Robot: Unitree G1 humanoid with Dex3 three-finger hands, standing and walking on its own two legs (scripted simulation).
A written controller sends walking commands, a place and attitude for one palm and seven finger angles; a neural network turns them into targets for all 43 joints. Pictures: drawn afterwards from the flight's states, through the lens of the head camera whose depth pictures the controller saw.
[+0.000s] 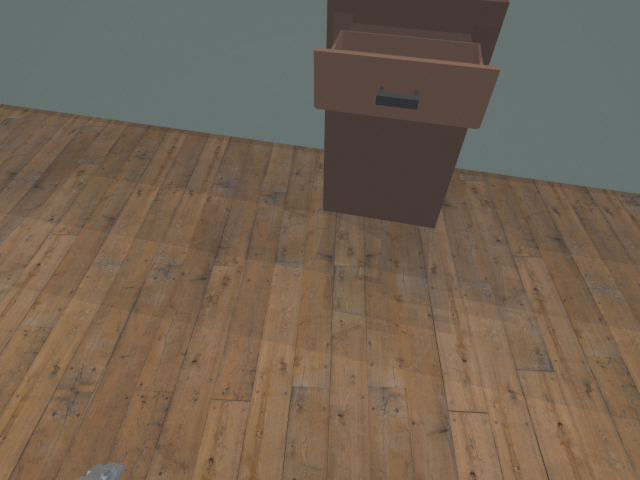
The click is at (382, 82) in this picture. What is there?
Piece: drawer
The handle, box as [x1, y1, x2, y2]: [375, 86, 418, 109]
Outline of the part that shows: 377,91 375,104 416,109 418,96 417,91 415,90 413,95 383,92 383,87 380,86 380,89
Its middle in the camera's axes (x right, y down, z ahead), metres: +0.20 -0.37 +1.01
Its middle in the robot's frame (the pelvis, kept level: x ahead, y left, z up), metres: +1.01 -0.15 -0.01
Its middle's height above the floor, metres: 0.76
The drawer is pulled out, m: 0.28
